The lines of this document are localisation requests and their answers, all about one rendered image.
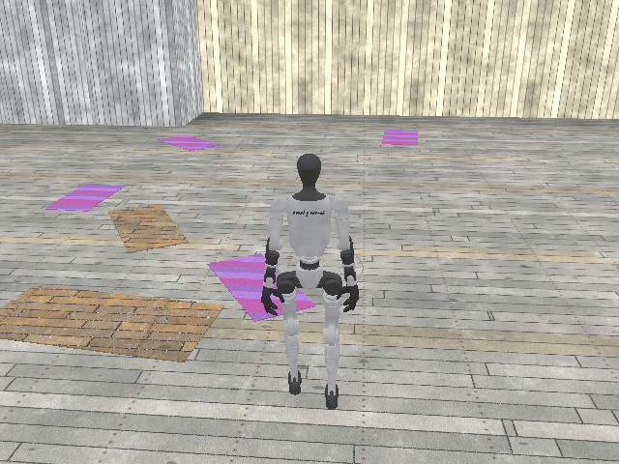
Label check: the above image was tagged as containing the right robot forearm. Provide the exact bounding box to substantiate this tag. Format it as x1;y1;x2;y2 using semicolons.
340;236;358;286

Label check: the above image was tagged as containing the right robot foot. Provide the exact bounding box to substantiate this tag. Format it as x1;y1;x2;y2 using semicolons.
325;384;339;410

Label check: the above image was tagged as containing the robot left upper arm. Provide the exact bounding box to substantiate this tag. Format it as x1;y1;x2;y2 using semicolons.
269;195;289;250

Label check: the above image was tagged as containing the left robot shin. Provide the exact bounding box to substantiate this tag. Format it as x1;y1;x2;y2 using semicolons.
283;320;299;382

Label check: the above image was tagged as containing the robot right hand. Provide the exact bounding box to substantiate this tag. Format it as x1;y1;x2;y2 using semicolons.
337;283;359;312

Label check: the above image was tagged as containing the left robot forearm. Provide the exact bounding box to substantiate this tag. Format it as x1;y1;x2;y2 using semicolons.
263;237;280;288

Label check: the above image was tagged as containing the robot left hand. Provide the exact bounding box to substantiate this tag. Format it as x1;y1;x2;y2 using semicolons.
261;286;284;316

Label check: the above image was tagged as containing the robot right upper arm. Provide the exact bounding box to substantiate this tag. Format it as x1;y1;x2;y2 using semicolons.
329;195;350;250

